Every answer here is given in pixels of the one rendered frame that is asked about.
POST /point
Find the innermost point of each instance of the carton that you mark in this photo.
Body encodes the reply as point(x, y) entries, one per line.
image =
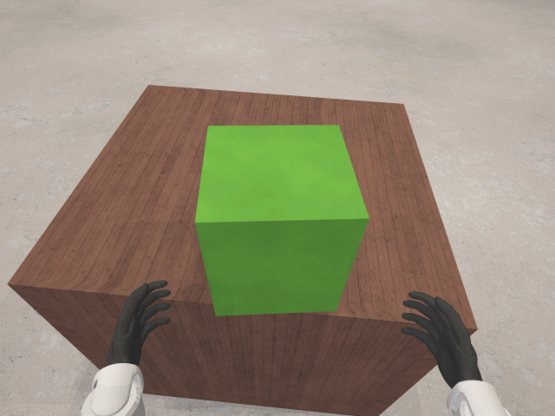
point(280, 218)

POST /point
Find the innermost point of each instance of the right robot hand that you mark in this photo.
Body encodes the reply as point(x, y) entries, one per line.
point(447, 337)

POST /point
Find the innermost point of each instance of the pedestal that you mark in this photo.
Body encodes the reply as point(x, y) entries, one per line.
point(131, 220)

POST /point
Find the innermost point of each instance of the left robot hand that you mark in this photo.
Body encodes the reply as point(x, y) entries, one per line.
point(131, 329)

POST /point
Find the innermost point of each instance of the left robot forearm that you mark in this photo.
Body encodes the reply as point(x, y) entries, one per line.
point(117, 391)

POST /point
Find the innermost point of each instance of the right robot forearm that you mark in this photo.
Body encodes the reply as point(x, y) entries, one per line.
point(475, 398)

